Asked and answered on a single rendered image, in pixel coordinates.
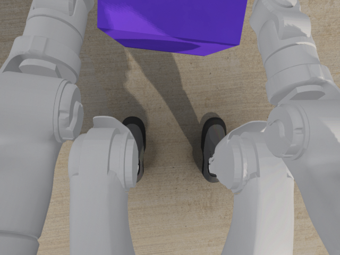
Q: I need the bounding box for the robot right forearm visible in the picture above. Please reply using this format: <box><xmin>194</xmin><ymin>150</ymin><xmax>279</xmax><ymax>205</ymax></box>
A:
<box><xmin>249</xmin><ymin>0</ymin><xmax>340</xmax><ymax>106</ymax></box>

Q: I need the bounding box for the right robot upper arm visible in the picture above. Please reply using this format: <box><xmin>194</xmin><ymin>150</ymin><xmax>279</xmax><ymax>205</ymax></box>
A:
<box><xmin>263</xmin><ymin>99</ymin><xmax>340</xmax><ymax>255</ymax></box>

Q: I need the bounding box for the robot right foot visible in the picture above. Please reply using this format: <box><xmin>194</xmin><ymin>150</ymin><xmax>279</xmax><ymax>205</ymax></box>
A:
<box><xmin>201</xmin><ymin>117</ymin><xmax>226</xmax><ymax>183</ymax></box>

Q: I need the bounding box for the right robot shin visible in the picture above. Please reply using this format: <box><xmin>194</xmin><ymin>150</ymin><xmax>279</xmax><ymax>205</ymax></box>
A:
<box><xmin>209</xmin><ymin>121</ymin><xmax>294</xmax><ymax>185</ymax></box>

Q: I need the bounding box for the carton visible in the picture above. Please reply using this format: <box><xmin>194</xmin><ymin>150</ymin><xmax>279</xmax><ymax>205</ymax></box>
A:
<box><xmin>97</xmin><ymin>0</ymin><xmax>248</xmax><ymax>56</ymax></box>

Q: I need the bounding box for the left robot upper arm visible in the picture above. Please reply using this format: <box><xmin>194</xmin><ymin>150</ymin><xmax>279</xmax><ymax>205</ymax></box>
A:
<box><xmin>0</xmin><ymin>71</ymin><xmax>84</xmax><ymax>255</ymax></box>

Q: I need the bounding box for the robot left forearm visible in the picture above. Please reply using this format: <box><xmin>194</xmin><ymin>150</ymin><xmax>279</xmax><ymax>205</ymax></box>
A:
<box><xmin>0</xmin><ymin>0</ymin><xmax>94</xmax><ymax>84</ymax></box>

